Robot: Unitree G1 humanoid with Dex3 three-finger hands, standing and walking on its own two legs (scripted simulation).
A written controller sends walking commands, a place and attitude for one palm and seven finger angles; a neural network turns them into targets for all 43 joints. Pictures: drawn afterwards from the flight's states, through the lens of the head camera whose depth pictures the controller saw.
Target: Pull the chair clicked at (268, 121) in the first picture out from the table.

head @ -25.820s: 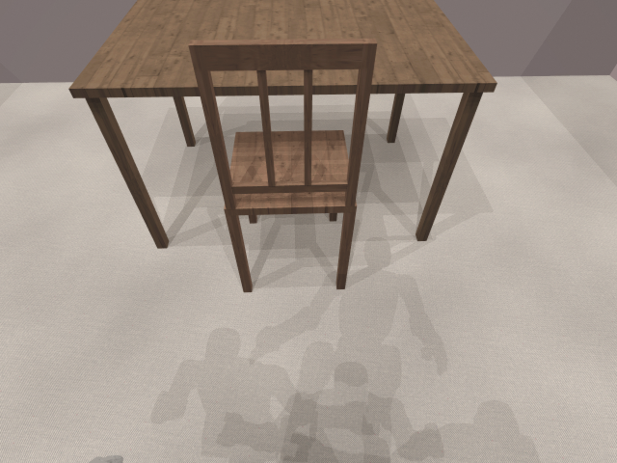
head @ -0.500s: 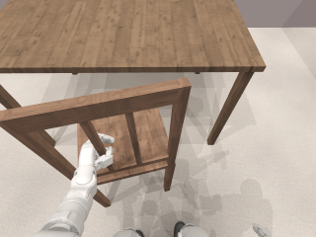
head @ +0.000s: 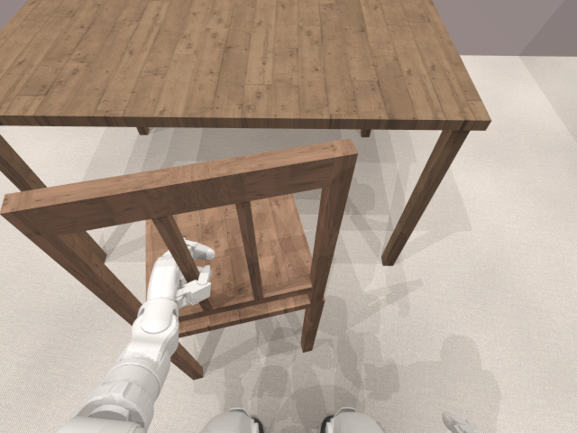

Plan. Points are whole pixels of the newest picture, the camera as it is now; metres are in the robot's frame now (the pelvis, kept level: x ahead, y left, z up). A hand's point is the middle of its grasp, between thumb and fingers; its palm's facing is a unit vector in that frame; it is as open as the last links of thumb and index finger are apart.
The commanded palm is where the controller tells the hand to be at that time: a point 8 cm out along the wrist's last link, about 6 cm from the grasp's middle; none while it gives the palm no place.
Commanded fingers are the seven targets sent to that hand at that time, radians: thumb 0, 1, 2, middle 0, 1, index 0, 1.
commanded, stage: step backward, pulling the chair out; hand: left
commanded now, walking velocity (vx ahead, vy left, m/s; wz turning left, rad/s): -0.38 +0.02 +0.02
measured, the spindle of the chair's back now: (189, 269) +0.35 +0.17 -0.04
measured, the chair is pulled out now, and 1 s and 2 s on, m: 0.14 0.23 0.42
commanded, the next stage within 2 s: none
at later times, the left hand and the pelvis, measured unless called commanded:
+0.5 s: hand (201, 310) +0.29 +0.15 -0.06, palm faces +0.01 -0.98 -0.18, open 5.1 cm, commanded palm +0.26 +0.20 -0.06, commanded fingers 0.00 0.90 0.90 -0.50 -1.45 -0.50 -1.45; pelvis -0.05 +0.01 +0.01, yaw +1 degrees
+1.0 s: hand (194, 348) +0.23 +0.15 -0.06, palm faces +0.01 -0.98 -0.20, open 5.2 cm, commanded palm +0.22 +0.20 -0.05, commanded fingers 0.00 0.90 0.90 -0.50 -1.45 -0.50 -1.45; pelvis -0.10 +0.01 +0.00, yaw -1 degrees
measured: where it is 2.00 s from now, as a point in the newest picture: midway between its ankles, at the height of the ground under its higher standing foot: outside the picture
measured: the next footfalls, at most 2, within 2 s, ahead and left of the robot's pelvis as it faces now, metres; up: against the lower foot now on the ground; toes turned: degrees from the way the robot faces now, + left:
left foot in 0.36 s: -0.04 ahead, +0.16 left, +0.00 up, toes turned +3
right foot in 0.92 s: +0.01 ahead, -0.12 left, +0.00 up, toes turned -3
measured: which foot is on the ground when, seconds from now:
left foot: down 0.00-0.12, up 0.14-0.34, down 0.36-1.00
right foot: down 0.00-0.84, up 0.86-0.90, down 0.92-1.00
